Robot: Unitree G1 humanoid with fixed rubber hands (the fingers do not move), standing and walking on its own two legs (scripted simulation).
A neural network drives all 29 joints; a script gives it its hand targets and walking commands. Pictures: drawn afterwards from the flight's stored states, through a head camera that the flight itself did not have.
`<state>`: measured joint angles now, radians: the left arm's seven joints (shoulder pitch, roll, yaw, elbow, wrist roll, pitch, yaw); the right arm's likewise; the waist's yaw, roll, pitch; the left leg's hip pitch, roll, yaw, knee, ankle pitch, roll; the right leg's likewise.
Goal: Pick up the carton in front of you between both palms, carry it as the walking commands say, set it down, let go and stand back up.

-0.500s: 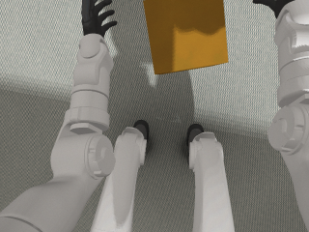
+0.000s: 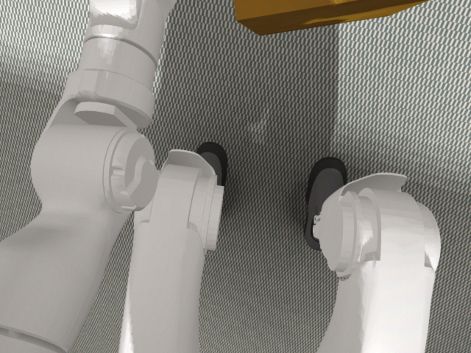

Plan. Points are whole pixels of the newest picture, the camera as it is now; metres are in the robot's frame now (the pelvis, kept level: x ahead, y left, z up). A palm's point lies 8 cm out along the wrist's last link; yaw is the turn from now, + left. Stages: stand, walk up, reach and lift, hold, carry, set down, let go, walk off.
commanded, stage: reach and lift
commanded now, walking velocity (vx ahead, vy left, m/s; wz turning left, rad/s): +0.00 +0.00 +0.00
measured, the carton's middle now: out of the picture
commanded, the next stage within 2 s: none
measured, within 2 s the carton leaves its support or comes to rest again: leaves its support in 0.86 s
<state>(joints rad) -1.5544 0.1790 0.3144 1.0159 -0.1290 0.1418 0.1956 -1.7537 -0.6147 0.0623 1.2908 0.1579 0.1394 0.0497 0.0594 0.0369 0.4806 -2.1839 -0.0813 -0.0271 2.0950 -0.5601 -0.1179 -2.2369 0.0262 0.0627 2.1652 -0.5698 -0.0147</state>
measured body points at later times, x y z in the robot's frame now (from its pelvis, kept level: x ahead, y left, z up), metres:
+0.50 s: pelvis +0.00 +0.01 -0.01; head +0.39 -0.05 +0.20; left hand +0.58 +0.11 -0.20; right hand +0.60 -0.21 -0.20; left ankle +0.13 +0.14 -0.35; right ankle +0.11 -0.11 -0.35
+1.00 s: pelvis +0.01 +0.01 -0.01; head +0.37 -0.06 +0.25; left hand +0.58 +0.09 -0.14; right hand +0.58 -0.21 -0.15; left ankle +0.13 +0.14 -0.35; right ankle +0.11 -0.11 -0.35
